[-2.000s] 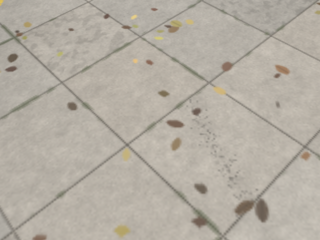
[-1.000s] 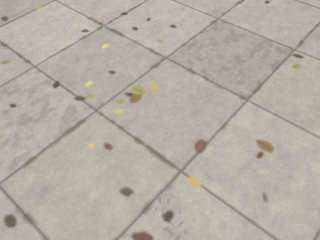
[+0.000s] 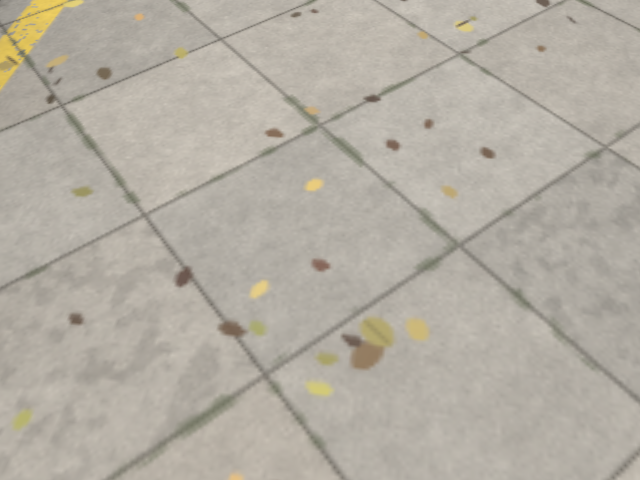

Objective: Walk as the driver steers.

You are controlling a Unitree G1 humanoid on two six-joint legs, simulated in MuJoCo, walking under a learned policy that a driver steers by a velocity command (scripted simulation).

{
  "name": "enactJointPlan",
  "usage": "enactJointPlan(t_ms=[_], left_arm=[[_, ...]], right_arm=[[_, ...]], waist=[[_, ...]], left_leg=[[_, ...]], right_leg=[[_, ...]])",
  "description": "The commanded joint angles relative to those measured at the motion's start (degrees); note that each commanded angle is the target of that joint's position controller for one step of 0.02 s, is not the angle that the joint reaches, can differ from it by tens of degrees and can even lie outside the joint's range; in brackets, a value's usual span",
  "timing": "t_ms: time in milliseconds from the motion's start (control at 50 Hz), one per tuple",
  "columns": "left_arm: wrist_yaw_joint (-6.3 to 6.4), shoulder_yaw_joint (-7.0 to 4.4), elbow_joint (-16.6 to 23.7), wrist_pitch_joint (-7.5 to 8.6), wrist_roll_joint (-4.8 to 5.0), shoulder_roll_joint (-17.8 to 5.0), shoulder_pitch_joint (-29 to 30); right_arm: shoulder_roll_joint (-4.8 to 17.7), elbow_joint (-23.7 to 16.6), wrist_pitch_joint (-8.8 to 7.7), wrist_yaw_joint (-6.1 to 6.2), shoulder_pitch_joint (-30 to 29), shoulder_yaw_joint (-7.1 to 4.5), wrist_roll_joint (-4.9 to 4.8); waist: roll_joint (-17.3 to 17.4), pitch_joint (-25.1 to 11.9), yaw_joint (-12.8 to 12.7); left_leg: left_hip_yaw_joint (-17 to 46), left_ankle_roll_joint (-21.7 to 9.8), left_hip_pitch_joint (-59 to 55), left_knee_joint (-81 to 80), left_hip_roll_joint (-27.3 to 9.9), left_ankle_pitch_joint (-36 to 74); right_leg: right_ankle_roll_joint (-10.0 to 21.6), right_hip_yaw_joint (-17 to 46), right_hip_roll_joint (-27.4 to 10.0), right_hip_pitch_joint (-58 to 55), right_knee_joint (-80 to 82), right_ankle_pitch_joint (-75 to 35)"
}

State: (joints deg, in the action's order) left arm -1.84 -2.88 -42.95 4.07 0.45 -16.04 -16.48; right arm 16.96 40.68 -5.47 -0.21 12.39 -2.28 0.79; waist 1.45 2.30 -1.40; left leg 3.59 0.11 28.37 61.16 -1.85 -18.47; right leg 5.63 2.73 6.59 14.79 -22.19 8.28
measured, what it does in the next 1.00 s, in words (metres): walks ahead, turning right: left foot, then right foot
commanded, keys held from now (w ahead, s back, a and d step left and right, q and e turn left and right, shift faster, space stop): w+e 0.38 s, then e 0.34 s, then q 0.28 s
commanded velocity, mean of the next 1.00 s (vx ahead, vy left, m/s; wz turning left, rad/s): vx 0.30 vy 0.00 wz -0.42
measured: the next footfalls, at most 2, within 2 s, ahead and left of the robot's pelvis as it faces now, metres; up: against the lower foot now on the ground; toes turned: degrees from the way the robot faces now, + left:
left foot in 0.30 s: +0.36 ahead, +0.12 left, +0.00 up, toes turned -16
right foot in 0.76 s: +0.45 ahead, -0.18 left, +0.00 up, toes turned -28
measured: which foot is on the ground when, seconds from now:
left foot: up 0.00-0.28, down 0.30-0.78, up 0.80-1.00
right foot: down 0.00-0.30, up 0.32-0.74, down 0.76-1.00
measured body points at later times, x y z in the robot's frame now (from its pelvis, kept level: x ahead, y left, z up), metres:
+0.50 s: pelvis +0.28 +0.03 +0.00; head +0.31 +0.03 +0.45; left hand +0.47 +0.28 -0.11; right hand +0.32 -0.27 -0.10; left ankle +0.32 +0.13 -0.74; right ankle +0.22 -0.09 -0.66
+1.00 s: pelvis +0.39 -0.05 -0.01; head +0.42 -0.07 +0.44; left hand +0.67 +0.09 -0.10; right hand +0.37 -0.34 -0.14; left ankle +0.46 +0.10 -0.70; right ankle +0.42 -0.16 -0.74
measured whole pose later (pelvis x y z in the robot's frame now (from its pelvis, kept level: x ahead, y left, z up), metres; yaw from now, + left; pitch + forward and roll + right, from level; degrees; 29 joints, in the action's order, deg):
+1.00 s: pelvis +0.39 -0.05 -0.01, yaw -25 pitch +1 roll +0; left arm -0.1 -1.1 -38.6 0.1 -1.8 -12.3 -5.1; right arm 17.0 48.1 2.1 1.1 9.7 -2.2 -0.7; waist 1.9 3.3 1.0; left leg 1.3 4.8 24.0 50.1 -4.9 -25.8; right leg 3.5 -4.0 1.3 19.8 -27.5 8.4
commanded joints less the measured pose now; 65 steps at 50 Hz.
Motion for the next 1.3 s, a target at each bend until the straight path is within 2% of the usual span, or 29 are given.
enactJointPlan(t_ms=[20, 120, 200, 260, 300, 320, 340, 360, 380, 400, 420, 500, 600, 720, 760, 780, 800, 820, 840, 880, 940, 1060, 1160, 1180, 1200, 1220, 1240, 1260, 1300], left_arm=[[1.13, -2.23, 4.19, 0.64, 0.33, -8.74, 0.8], [2.65, -2.8, 2.48, -0.54, 0.95, -10.12, -3.2], [3.08, -2.82, 1.17, -1.56, 1.35, -9.61, -6.61], [3.37, -3.16, 1.38, -2.22, 1.12, -9.76, -5.53], [2.93, -2.19, 2.66, -2.2, 0.61, -6.92, -3.46], [2.89, -1.02, 3.85, -2.0, -0.73, -3.65, -4.77], [2.74, -0.27, 5.27, -1.48, 1.37, -1.88, -13.09], [2.95, -1.34, 3.34, -1.57, 1.95, -8.11, -11.43], [2.83, -2.13, 4.1, -1.85, 1.52, -10.46, -4.93], [2.96, -2.26, 4.75, -2.14, 0.97, -9.69, -1.74], [2.91, -2.58, 5.47, -2.29, 0.32, -9.16, -0.14], [2.56, -2.03, 7.22, -3.89, 0.56, -4.82, -0.61], [0.96, -1.36, 9.17, -3.97, 0.28, -3.81, 4.14], [-0.92, -3.03, 12.37, -4.39, -0.04, -6.98, 7.31], [0.19, -4.57, 10.93, -4.05, -0.61, -10.03, 0.45], [1.71, -5.3, 11.8, -4.2, -1.55, -15.54, -2.58], [1.91, -3.43, 13.68, -3.98, -2.27, -12.94, 1.1], [1.37, -1.58, 13.16, -3.83, -1.88, -6.47, 1.83], [0.95, -0.51, 11.7, -3.34, -1.64, -4.23, 4.07], [0.9, -0.62, 9.91, -3.13, -1.5, -4.93, 9.19], [1.68, -1.19, 8.38, -3.0, -2.81, -5.93, 13.0], [3.9, -2.41, 5.39, -4.29, -1.64, -7.7, 12.14], [4.4, -2.98, 3.86, -5.43, 0.22, -7.68, 15.05], [4.48, -3.01, 2.83, -5.66, 1.04, -6.73, 13.63], [4.36, -2.67, 2.63, -5.85, 0.01, -4.17, 10.98], [4.71, -2.41, 6.0, -5.5, -0.95, -3.69, 16.9], [4.83, -2.84, 6.34, -5.34, -1.29, -4.84, 19.59], [4.69, -3.33, 5.52, -5.4, -0.61, -5.67, 18.07], [5.22, -4.06, 3.17, -5.6, -0.97, -6.93, 15.18]], right_arm=[[5.17, -4.42, -0.18, 0.47, -0.41, -1.62, 0.39], [2.7, -6.67, -0.58, 0.22, -10.85, -0.69, -0.03], [3.87, -8.01, -1.44, -0.64, -15.77, -1.13, -0.97], [5.98, -7.42, -2.14, -0.82, -13.29, -2.13, -1.28], [8.89, -5.23, -2.6, -0.11, -2.17, -3.63, -0.4], [12.22, -4.43, -2.28, 0.42, 6.93, -4.45, -0.07], [14.69, -2.17, -1.37, -0.13, 9.22, -5.09, -0.09], [8.6, -3.57, -1.11, -0.29, 6.63, -3.91, -1.12], [5.74, -3.84, -0.82, -0.05, 4.33, -3.13, -1.11], [5.23, -3.99, -0.55, -0.06, 1.3, -2.69, -0.4], [4.28, -3.56, -0.41, -0.04, -0.65, -2.39, -0.1], [5.36, -1.67, -0.57, 0.01, -3.07, -2.77, -0.21], [8.29, -0.11, 1.48, 1.29, -4.66, -3.55, -0.89], [11.06, 1.59, 2.9, 1.41, -3.86, -4.45, -3.09], [8.85, 2.97, 2.89, 1.16, -0.44, -3.59, -2.8], [5.26, 1.58, 2.49, 0.57, 2.24, -1.94, 0.47], [3.81, 1.81, 2.69, -0.3, 5.04, -0.44, 0.49], [8.34, 3.83, 3.7, -0.73, 2.44, -1.83, -1.3], [6.87, 3.25, 4.43, -0.78, 0.06, -1.49, -2.53], [6.16, 4.47, 6.1, 0.66, -0.51, -1.42, -1.6], [5.37, 6.55, 7.36, 1.53, 3.41, -1.28, -1.29], [6.05, 3.81, 7.99, 1.92, -1.47, -1.95, -1.56], [4.66, 4.78, 7.98, 0.4, 3.41, -2.31, -1.28], [5.92, 5.02, 7.86, 0.11, 4.76, -2.73, -0.71], [11.4, 4.07, 7.6, 0.7, 4.83, -4.04, -0.41], [16.38, 2.74, 7.14, 0.75, 4.14, -4.88, 0.4], [14.53, 2.08, 5.8, 0.57, 4.27, -4.46, 1.93], [13.04, 1.78, 4.76, 0.66, 1.9, -4.14, 1.49], [10.29, 0.69, 4.44, 1.25, -2.67, -3.67, -1.23]], waist=[[-4.66, -3.37, 1.53], [-5.56, -2.04, -2.02], [-6.12, -1.94, -3.28], [-8.25, -2.22, -1.0], [-7.0, -9.94, 4.93], [0.83, -18.68, 7.59], [20.18, -22.38, 3.1], [11.0, -16.12, 4.46], [5.33, -8.88, 5.87], [1.26, -4.25, 4.75], [1.14, -1.49, 3.55], [5.07, -2.2, 0.59], [3.75, -4.88, 1.8], [3.82, -5.03, 1.44], [-1.92, -9.28, -1.91], [-15.0, -15.46, -1.29], [-17.95, -25.53, 0.49], [-7.3, -24.37, -2.03], [-6.75, -17.93, -0.58], [-6.07, -10.99, 1.72], [-8.87, -8.7, 3.66], [-8.33, -6.21, 0.9], [-7.88, -6.84, 4.38], [-5.38, -5.64, 4.81], [8.13, -4.45, 2.55], [17.63, -1.01, 4.21], [11.47, -3.16, 5.73], [8.63, -3.58, 3.73], [4.96, -3.99, 1.71]], left_leg=[[0.63, 2.55, 8.06, -6.62, -2.08, 3.09], [-0.19, 4.25, 2.16, -25.56, 1.26, 21.06], [1.28, 3.28, -0.6, -32.54, 3.12, 22.1], [2.03, 0.94, -4.5, -35.37, 2.97, 15.96], [3.53, -3.48, -23.23, -36.93, -1.31, 16.3], [14.49, -6.92, -38.72, -35.56, -11.51, 13.4], [40.37, -15.71, -51.28, -40.79, -22.54, 0.42], [40.09, -13.87, -46.25, -43.08, -21.5, -10.03], [30.03, -11.34, -38.99, -43.96, -18.58, -7.48], [22.77, -10.53, -31.6, -44.96, -16.25, 4.81], [17.18, -10.47, -26.81, -45.18, -14.4, 17.18], [3.2, -11.64, -20.56, -46.13, -12.14, 43.28], [-6.31, -10.88, -20.67, -46.81, -11.14, 42.24], [-8.77, -7.96, -25.74, -37.01, -13.09, 42.02], [-11.24, -3.98, -20.51, -21.79, -8.0, 38.1], [-12.78, 0.01, -5.49, -4.09, -3.33, 6.46], [-4.37, 2.13, 2.29, 8.11, 1.65, -23.46], [0.7, 2.58, 0.59, 8.68, -2.02, -20.53], [0.41, 2.46, 1.95, 5.51, -3.43, -19.48], [-0.28, 3.97, -2.09, -2.86, -4.74, -13.64], [-2.71, 5.56, -11.01, -9.49, -2.95, -6.89], [-4.04, 3.23, -6.37, -10.72, -3.11, -6.31], [-8.07, -0.44, -14.17, -26.09, -0.54, 1.68], [-5.57, -2.67, -16.6, -33.38, -0.48, 7.49], [10.57, -7.18, -20.37, -41.46, -10.5, 19.83], [26.74, -17.67, -20.41, -44.73, -20.7, 30.35], [26.37, -20.03, -20.19, -45.12, -20.16, 29.11], [21.05, -17.24, -20.97, -43.93, -16.98, 28.07], [15.87, -12.51, -23.1, -42.06, -13.04, 28.34]], right_leg=[[10.85, 17.86, -15.12, -6.52, 10.17, -12.27], [6.77, 13.45, -10.77, -1.18, 9.12, -10.65], [5.61, 18.43, -12.3, -5.27, 5.3, -6.79], [4.46, 22.76, -14.02, -9.23, 0.45, -8.9], [1.67, 19.58, -9.91, -4.98, -12.46, -12.66], [-0.56, 13.46, -5.03, 3.28, -28.5, 2.26], [-3.23, 8.24, -0.06, 23.04, -43.76, 27.25], [-4.06, 9.23, -5.47, 28.43, -49.65, 24.0], [-4.59, 7.5, -7.07, 29.25, -50.37, 18.38], [-5.53, 5.99, -8.51, 27.17, -49.49, 14.87], [-6.26, 5.67, -9.52, 25.86, -47.33, 13.44], [-8.71, 1.62, -10.87, 21.61, -40.16, 12.09], [-8.07, -1.62, -10.86, 15.71, -24.14, -4.19], [-3.54, -4.47, -8.08, 10.3, -11.99, -0.02], [0.23, -3.32, -5.88, -5.27, -2.22, -14.72], [6.74, 14.11, -21.26, -21.65, -6.39, -46.37], [18.24, 29.31, -33.13, -26.72, -4.23, -46.23], [15.46, 22.11, -29.09, -20.67, -2.41, -37.77], [11.98, 15.93, -25.35, -16.46, -1.92, -31.19], [7.76, 9.53, -21.1, -5.44, 2.02, -18.53], [7.37, 3.2, -18.82, 2.91, 4.83, -12.45], [8.85, 4.77, -23.79, -1.18, 6.11, -2.63], [4.91, -0.57, -22.73, -2.0, -0.36, -7.43], [1.21, -3.29, -20.15, -0.05, -5.3, -3.03], [-4.99, -10.15, -13.72, 8.29, -19.7, 7.47], [-8.58, -8.55, -3.74, 21.34, -29.47, 27.73], [-8.3, -1.08, -4.61, 22.63, -39.88, 29.91], [-7.62, 1.1, -5.87, 23.07, -42.63, 25.19], [-8.21, 1.86, -7.13, 23.94, -41.63, 17.98]])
